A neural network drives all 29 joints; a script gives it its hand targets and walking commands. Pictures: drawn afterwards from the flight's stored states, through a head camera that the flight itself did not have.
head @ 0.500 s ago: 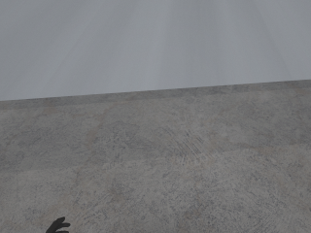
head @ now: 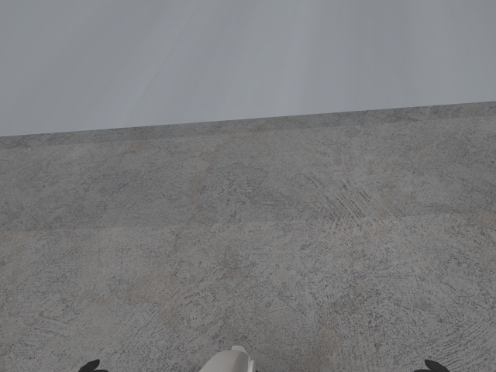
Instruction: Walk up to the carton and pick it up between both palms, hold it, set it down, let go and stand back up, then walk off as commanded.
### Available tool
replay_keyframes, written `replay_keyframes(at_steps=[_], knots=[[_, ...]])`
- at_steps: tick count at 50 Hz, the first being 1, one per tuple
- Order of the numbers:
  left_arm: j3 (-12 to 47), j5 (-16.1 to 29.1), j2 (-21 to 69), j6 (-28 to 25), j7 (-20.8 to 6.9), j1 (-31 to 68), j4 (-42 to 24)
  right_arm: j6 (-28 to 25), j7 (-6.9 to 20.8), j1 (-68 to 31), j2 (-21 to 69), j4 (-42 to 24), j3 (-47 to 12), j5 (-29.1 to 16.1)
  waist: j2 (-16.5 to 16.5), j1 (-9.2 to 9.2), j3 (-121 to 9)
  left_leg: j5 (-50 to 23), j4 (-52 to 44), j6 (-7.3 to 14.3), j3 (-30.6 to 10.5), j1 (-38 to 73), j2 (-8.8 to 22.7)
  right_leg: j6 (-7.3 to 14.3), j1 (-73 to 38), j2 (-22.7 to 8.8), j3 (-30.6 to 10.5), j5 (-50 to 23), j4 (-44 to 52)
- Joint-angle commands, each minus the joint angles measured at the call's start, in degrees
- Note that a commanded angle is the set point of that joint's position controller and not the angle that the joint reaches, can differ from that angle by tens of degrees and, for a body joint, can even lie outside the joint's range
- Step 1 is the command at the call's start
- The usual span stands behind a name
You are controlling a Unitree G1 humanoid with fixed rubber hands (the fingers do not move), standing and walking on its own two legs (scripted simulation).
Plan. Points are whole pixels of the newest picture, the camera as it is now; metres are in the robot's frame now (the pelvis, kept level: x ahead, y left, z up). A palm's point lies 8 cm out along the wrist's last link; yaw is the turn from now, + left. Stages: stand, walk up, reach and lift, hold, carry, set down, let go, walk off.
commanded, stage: walk up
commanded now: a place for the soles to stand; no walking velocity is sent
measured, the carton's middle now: out of the picture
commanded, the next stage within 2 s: none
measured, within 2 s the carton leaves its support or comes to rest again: neither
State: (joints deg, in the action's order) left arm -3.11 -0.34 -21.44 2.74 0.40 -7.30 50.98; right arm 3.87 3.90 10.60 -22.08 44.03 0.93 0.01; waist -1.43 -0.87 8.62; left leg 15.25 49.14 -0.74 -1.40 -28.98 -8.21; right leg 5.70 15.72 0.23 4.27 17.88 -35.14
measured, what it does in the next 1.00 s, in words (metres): walks backwards, turning left: left foot, then right foot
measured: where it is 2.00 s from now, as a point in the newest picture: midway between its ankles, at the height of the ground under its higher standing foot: outside the picture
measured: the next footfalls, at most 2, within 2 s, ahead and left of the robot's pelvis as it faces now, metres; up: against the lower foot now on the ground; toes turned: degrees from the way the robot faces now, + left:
left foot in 0.36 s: -0.04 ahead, +0.16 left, +0.00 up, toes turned +13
right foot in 0.60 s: -0.03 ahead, -0.02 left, +0.00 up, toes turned +15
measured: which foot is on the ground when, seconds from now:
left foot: up 0.00-0.34, down 0.36-0.62, up 0.64-1.00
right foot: down 0.00-0.36, up 0.38-0.58, down 0.60-1.00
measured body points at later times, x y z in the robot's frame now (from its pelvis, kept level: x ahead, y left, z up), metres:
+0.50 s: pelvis -0.09 +0.02 -0.01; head -0.04 +0.03 +0.44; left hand -0.05 +0.37 -0.11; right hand +0.09 -0.24 -0.12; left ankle -0.08 +0.15 -0.73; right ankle -0.03 -0.04 -0.71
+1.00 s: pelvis -0.15 +0.00 -0.02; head -0.12 -0.01 +0.43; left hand -0.23 +0.35 -0.09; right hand +0.11 -0.17 -0.14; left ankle -0.22 +0.14 -0.71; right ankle -0.07 -0.03 -0.73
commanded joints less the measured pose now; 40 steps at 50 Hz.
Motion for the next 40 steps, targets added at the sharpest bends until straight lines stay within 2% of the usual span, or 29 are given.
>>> replay_keyframes(at_steps=[1, 2, 3, 4, 6, 10, 11, 12, 13, 14, 15, 16, 17, 18, 19, 20, 21, 23, 25, 28, 29, 30, 31, 32, 33, 34, 36, 38, 40], knots=[[-4.8, -0.5, -13.2, -3.0, 1.4, 8.1, -8.3, -0.9, 1.0, 5.9, -12.3, -4.9, 5.3, 2.9, 3.7, -3.95, -10.4, 3.0, 16.6, -2.2, -5.1, -2.1, 5.7, 4.4, -5.3, -18.3, -7.9, -22.5, 16.2], [-5.0, -0.6, -13.5, -3.0, 1.2, 7.5, -8.6, -0.5, 1.1, 5.8, -12.3, -5.6, 5.2, 2.5, 7.0, -3.03, -9.5, 4.0, 18.9, -2.5, -4.0, -4.7, 5.5, 4.8, -7.8, -18.6, -8.5, -22.6, 15.2], [-5.4, -0.4, -13.7, -2.5, 1.2, 5.9, -8.2, -0.3, 1.5, 6.6, -12.2, -5.2, 5.3, 2.7, 6.3, -2.57, -11.2, 3.6, 17.6, -2.5, -3.2, -4.4, 6.5, 3.2, -9.5, -18.0, -8.0, -19.1, 14.6], [-5.7, -0.5, -14.8, -2.4, 1.3, 4.6, -8.2, -0.1, 1.5, 4.6, -11.7, -5.8, 5.0, 2.4, 11.0, -1.41, -9.3, 4.0, 16.7, -3.1, -2.1, -6.1, 7.5, 5.0, -9.8, -18.3, -6.9, -21.4, 14.2], [-5.5, -0.4, -14.4, -2.3, 1.2, 2.8, -8.2, 0.1, 1.6, 1.6, -12.1, -5.7, 4.8, 2.7, 8.0, 0.09, -7.8, 5.7, 12.3, -2.7, -2.7, -6.5, 9.5, 4.8, -11.0, -19.8, -8.8, -16.3, 14.2], [-6.5, -0.9, -17.6, -2.6, 0.7, 0.6, -8.8, -0.3, 1.6, -1.0, -13.0, -7.2, 5.1, 3.2, 8.9, 1.71, -8.5, 9.0, 5.6, -2.1, -1.0, -3.9, 12.8, 8.1, -9.5, -23.3, -8.3, -14.7, 12.8], [-7.0, -1.2, -18.7, -2.7, 0.9, 1.4, -9.0, 0.0, 1.8, -1.1, -13.6, -7.1, 5.7, 3.1, 12.0, 0.79, -9.5, 9.1, 5.2, -1.7, -2.6, -1.5, 14.5, 7.8, -8.5, -25.0, -9.8, -7.5, 14.1], [-7.3, -1.4, -19.3, -2.9, 0.9, 1.6, -8.8, -0.2, 2.2, -1.3, -13.2, -7.4, 5.6, 2.6, 10.1, 1.06, -9.1, 8.4, 4.6, -1.5, -2.3, -0.3, 14.2, 7.6, -5.8, -25.3, -9.8, -3.6, 15.8], [-7.7, -1.3, -21.1, -2.9, 0.8, 2.7, -8.9, -0.4, 2.4, 1.0, -13.7, -7.5, 5.7, 3.0, 12.0, -1.03, -9.4, 9.7, -0.3, -0.6, -3.6, 0.3, 15.5, 7.5, -7.0, -27.4, -9.3, -3.7, 13.8], [-6.4, -0.5, -19.2, -3.0, 0.9, 4.0, -8.5, -0.4, 2.6, 3.2, -13.7, -4.3, 5.3, 2.2, 8.0, -0.55, -10.2, 10.1, -5.0, 0.0, -0.8, 6.2, 14.2, 5.4, -3.5, -24.8, -5.0, -0.9, 14.1], [-6.3, -0.7, -19.4, -3.1, 1.0, 5.3, -8.6, -0.1, 2.7, 5.7, -13.5, -3.9, 5.6, 2.1, 9.5, -2.56, -11.3, 9.6, -7.9, 1.5, 0.5, 13.6, 13.5, 3.7, 2.1, -24.4, -3.8, 3.4, 14.8], [-6.1, -1.3, -18.7, -2.7, 1.2, 7.2, -7.9, -0.1, 3.1, 8.5, -13.5, -2.0, 6.0, 2.1, 6.0, -4.37, -10.4, 7.5, -13.1, 2.6, 1.0, 19.7, 12.6, 1.6, 7.3, -20.6, 1.1, 8.5, 10.6], [-5.1, -0.7, -15.9, -2.4, 0.9, 3.4, -6.9, 0.0, 2.7, 7.9, -14.3, -1.2, 6.1, 2.8, -1.7, -3.44, -10.8, 7.2, -19.0, 4.5, -1.3, 22.9, 9.3, -0.9, 9.9, -14.8, 3.6, 12.2, 1.1], [-4.4, 0.6, -13.1, -1.9, 0.7, 0.4, -6.9, 0.2, 2.2, 7.4, -16.7, -1.8, 7.1, 3.9, -11.7, -3.31, -7.6, 10.3, -30.5, 8.6, -16.9, 20.5, 15.3, -4.2, 13.6, -8.1, 7.4, 15.6, -9.9], [-3.7, 2.2, -12.3, -1.9, 0.7, 2.3, -8.9, 0.6, 1.8, 2.6, -21.5, -5.2, 7.7, 3.6, -19.0, -2.84, -6.3, 1.3, -34.7, 14.6, -29.6, 15.7, 20.7, -7.4, 18.9, 0.9, 4.1, 19.6, -18.2], [-4.3, 1.4, -13.6, -2.0, 1.4, 6.7, -9.0, 0.6, 1.8, 0.8, -22.0, -6.1, 7.3, 3.5, -14.6, -5.04, -5.6, -2.4, -37.4, 18.7, -32.4, 8.1, 22.7, -7.0, 15.6, 1.7, -0.3, 21.3, -24.8], [-4.3, 1.5, -14.3, -2.2, 1.1, 4.9, -8.8, 0.3, 1.4, -1.6, -19.6, -7.1, 6.9, 2.5, -8.8, -2.54, -4.3, -6.4, -35.4, 16.9, -30.4, 6.5, 20.5, -6.4, 12.2, 1.0, -3.4, 16.8, -24.3], [-4.2, 1.8, -13.6, -2.0, 1.0, 1.1, -6.6, 0.1, 1.0, -4.6, -17.2, -8.5, 6.3, 3.1, -9.7, -0.26, -6.1, -7.6, -34.0, 14.0, -24.7, 7.2, 15.6, -5.7, 8.1, 1.7, -2.7, 9.4, -21.1], [-4.0, 2.1, -12.6, -2.4, 0.9, -2.8, -5.4, 0.2, 1.4, -5.4, -14.7, -8.4, 6.1, 3.1, -12.7, 0.24, -7.3, -11.9, -31.9, 11.5, -25.7, 11.0, 13.6, -5.6, 6.2, 3.4, -2.8, 7.4, -9.4], [-3.4, 2.2, -11.2, -3.1, 1.8, -4.5, -6.0, 0.3, 1.4, -3.4, -14.1, -9.3, 5.5, 2.8, -9.5, 0.18, -13.3, -22.9, -27.9, 11.5, -27.3, 15.4, 14.4, -4.6, -0.3, 4.6, -3.2, 4.7, 2.3], [-3.5, 2.0, -12.3, -3.5, 2.0, -6.6, -5.4, 0.5, 1.4, -4.2, -12.1, -9.6, 5.2, 2.2, -7.5, 1.63, -15.1, -21.0, -26.4, 9.2, -24.1, 12.7, 13.0, -3.5, -6.4, 3.4, -3.9, 0.0, 7.2], [-4.1, 1.4, -13.3, -3.5, 2.6, -9.9, -5.1, 0.1, 1.7, -6.1, -11.3, -9.9, 4.6, 1.9, -6.4, 4.71, -15.6, -13.2, -24.9, 5.3, -19.1, 2.9, 9.9, -2.2, -17.2, -0.2, -5.4, -3.1, 15.4], [-5.6, 0.5, -18.5, -3.3, 2.5, -10.6, -5.0, -0.2, 1.3, -4.7, -8.0, -10.0, 3.8, 2.3, 8.4, 5.72, -18.1, 4.1, -14.6, 1.7, -7.7, -10.5, 3.4, 1.2, -28.0, -15.0, -17.7, -1.6, 18.7], [-5.7, 0.4, -20.8, -3.0, 2.4, -4.1, -7.1, -0.1, 0.6, -2.0, -8.4, -9.5, 3.6, 3.6, 15.3, 2.39, -15.3, 12.3, -2.0, 0.5, -2.2, -12.2, 4.7, 4.2, -16.9, -27.2, -23.9, -6.8, 20.0], [-5.3, 0.4, -19.2, -3.5, 2.2, -1.8, -8.2, 0.3, 0.8, -2.7, -12.8, -9.0, 4.6, 3.4, 8.8, 2.17, -13.2, 10.6, 3.9, 0.4, -6.0, -9.0, 8.7, 2.7, -10.1, -28.4, -22.8, -2.7, 22.4], [-5.4, 0.2, -18.5, -3.7, 2.3, 2.4, -9.0, 0.2, 1.4, -1.4, -13.5, -7.8, 4.9, 3.2, 6.7, -0.22, -10.9, 7.8, 7.9, -0.1, -5.3, -5.2, 9.0, 3.8, -4.3, -27.1, -19.7, -1.0, 23.5], [-5.3, 0.2, -16.8, -3.7, 2.4, 2.2, -8.6, 0.0, 2.3, 2.5, -14.0, -5.7, 5.3, 3.5, 4.4, -1.90, -11.1, 2.3, 9.5, -1.0, -4.3, -4.5, 10.7, 0.1, -7.6, -20.6, -11.4, -2.9, 20.8], [-5.3, 0.1, -16.3, -4.0, 2.4, 1.2, -8.8, 0.0, 3.0, 2.7, -12.5, -5.4, 5.0, 3.5, 7.8, -0.49, -12.2, 3.2, 9.1, -1.0, -2.2, -5.8, 11.2, -0.2, -10.5, -20.6, -6.8, -16.6, 16.6], [-5.7, -0.1, -17.4, -4.0, 2.3, 1.2, -8.6, 0.5, 3.3, 2.4, -12.1, -5.6, 5.0, 3.7, 10.4, 0.21, -11.3, 3.8, 7.8, -1.3, -0.8, -5.4, 11.6, -0.4, -9.4, -21.1, -4.1, -15.8, 16.0]])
